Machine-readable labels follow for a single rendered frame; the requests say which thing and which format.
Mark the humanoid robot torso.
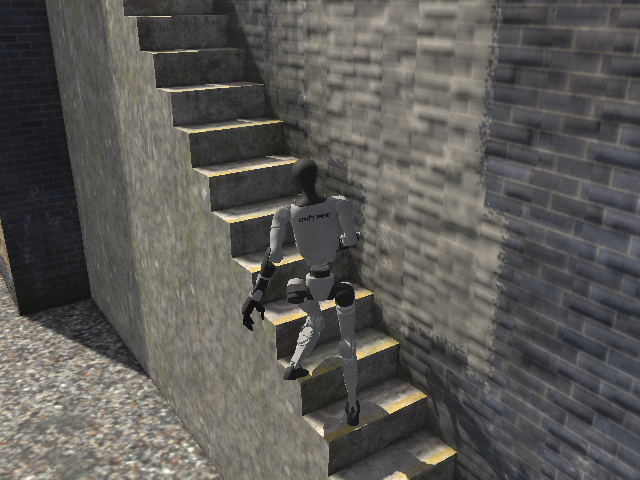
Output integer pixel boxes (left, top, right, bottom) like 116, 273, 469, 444
290, 194, 339, 301

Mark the left robot hand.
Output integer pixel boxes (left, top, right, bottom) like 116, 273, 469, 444
242, 296, 265, 331

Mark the right robot upper arm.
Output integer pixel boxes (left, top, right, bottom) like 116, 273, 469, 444
329, 195, 358, 246

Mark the left robot upper arm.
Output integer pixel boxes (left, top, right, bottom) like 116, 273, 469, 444
268, 205, 291, 263

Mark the robot head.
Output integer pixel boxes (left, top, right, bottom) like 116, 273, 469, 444
292, 158, 327, 207

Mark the right robot hand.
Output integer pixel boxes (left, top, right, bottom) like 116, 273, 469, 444
336, 233, 349, 252

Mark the robot left forearm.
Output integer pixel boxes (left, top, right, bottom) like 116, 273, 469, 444
249, 247, 276, 301

